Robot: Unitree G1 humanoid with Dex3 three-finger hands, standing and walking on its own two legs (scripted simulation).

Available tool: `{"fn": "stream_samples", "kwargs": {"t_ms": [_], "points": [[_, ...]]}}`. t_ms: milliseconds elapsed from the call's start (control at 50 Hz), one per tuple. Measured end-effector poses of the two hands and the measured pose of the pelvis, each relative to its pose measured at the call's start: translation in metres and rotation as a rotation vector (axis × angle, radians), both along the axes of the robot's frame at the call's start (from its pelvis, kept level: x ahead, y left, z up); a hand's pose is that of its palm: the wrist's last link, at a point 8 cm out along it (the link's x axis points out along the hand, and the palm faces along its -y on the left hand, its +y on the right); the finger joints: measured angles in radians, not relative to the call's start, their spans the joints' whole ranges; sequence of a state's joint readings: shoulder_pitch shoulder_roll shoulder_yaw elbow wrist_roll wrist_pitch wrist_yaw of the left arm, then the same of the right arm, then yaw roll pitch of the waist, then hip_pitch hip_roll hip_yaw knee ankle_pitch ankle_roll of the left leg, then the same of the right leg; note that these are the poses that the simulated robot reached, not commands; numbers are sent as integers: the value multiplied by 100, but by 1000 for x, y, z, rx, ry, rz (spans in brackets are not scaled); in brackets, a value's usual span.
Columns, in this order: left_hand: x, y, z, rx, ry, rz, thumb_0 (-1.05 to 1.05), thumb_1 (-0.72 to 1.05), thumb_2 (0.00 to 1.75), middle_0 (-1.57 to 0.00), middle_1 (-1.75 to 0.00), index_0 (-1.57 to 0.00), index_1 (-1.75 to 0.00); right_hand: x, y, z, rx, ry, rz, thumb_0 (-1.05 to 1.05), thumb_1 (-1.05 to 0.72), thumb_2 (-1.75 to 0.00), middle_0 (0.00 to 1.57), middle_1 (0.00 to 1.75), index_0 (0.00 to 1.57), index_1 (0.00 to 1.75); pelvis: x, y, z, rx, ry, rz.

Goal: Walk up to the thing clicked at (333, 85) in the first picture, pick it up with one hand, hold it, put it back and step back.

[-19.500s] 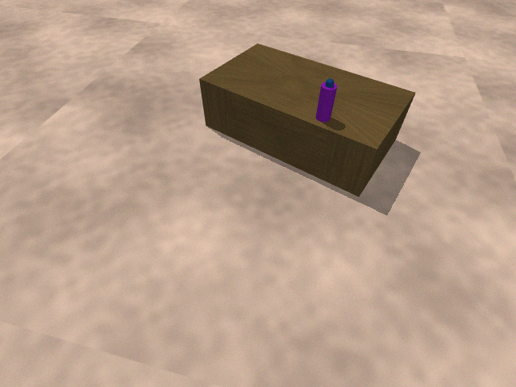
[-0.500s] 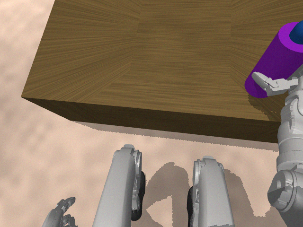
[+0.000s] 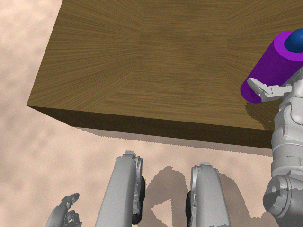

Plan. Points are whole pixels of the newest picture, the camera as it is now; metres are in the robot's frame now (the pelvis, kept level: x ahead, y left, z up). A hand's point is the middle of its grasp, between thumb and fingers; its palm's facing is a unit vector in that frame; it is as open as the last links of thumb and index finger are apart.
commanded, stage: settle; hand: right
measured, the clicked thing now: (274, 68) +0.50 -0.22 +0.02
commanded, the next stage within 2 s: lift in 0.10 s
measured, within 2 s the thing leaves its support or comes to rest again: neither
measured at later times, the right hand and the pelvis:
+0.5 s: hand (281, 74) +0.47 -0.22 +0.04, palm faces +0.23 +0.97 -0.03, open 10.4 cm; pelvis +0.00 +0.00 +0.03, yaw +0 degrees
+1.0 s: hand out of the picture +0.42 -0.20 +0.16, palm faces +0.24 +0.97 -0.02, open 10.5 cm; pelvis +0.02 +0.00 +0.13, yaw +0 degrees
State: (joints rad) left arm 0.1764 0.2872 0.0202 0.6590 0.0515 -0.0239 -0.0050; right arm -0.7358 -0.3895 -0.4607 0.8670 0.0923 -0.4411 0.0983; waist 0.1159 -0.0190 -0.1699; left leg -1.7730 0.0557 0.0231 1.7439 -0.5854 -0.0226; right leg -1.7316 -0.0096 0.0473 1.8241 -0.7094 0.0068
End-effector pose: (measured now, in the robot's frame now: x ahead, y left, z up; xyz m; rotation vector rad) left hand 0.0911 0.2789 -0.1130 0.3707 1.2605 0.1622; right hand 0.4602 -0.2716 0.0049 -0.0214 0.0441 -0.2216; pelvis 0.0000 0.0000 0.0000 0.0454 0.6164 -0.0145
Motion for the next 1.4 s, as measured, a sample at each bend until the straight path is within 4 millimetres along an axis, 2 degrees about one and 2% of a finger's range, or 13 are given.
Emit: {"fn": "stream_samples", "kwargs": {"t_ms": [300,420,640,1020,1200,1400], "points": [[2,0,14,10,-13,3,0,89,90,-21,-30,-21,-30,-10,0,9,1,-6,1,-1,42,-107,71,106,68,104,1,-1,11,3,-17,2],[3,-4,21,3,-25,9,0,89,89,-22,-31,-22,-31,-16,-1,21,-7,-17,-5,-1,42,-107,71,106,69,104,1,-3,19,5,-30,2],[14,-14,53,-24,-82,19,0,90,89,-22,-31,-23,-31,-34,6,64,-5,-17,-11,-1,43,-107,72,105,69,103,6,-4,52,2,-83,2],[44,-26,145,-44,-227,8,0,86,91,-22,-30,-21,-31,-75,23,160,4,-20,-19,-1,45,-110,72,106,70,104,23,-5,134,-5,-244,-4],[49,-27,173,-50,-246,0,1,85,92,-21,-30,-20,-31,-80,35,185,7,-15,1,-1,47,-111,72,107,70,105,29,-3,160,-9,-302,-2],[53,-30,189,-68,-242,13,1,86,92,-21,-29,-19,-31,-85,41,205,2,-16,-7,-1,47,-112,72,107,70,105,41,-1,180,-16,-342,3]]}}
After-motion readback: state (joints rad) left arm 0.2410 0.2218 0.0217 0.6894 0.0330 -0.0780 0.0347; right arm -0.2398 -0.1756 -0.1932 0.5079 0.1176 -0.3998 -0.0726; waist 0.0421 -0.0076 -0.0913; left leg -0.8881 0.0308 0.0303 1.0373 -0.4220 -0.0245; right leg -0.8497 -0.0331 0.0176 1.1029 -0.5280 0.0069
